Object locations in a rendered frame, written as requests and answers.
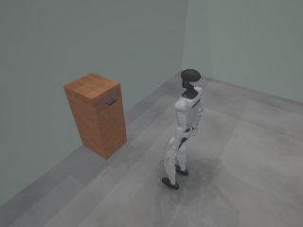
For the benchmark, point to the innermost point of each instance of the right robot hand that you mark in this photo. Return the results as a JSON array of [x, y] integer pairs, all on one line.
[[195, 129]]

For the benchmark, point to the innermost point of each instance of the left robot hand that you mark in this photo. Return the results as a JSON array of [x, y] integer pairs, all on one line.
[[172, 155]]

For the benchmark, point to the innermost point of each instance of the robot foot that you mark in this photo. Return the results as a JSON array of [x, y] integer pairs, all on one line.
[[178, 169], [166, 181]]

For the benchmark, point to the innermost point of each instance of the handle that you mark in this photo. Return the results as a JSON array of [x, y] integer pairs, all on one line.
[[112, 102]]

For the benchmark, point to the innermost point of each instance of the robot right forearm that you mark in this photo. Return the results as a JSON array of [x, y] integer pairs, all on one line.
[[197, 119]]

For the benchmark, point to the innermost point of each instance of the robot left upper arm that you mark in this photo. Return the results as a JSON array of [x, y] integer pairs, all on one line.
[[180, 108]]

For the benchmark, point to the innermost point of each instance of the cabinet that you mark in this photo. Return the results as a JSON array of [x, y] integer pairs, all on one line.
[[103, 133]]

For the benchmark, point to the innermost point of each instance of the robot left forearm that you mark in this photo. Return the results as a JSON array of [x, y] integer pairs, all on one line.
[[177, 139]]

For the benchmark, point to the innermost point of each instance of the drawer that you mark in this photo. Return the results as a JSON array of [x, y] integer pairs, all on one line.
[[100, 103]]

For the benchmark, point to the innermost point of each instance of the robot left foot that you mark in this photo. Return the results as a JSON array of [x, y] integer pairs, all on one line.
[[166, 181]]

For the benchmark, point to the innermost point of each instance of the robot right upper arm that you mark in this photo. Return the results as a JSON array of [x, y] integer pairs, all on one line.
[[201, 103]]

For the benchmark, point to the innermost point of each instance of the robot right foot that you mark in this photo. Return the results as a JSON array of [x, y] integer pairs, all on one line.
[[178, 169]]

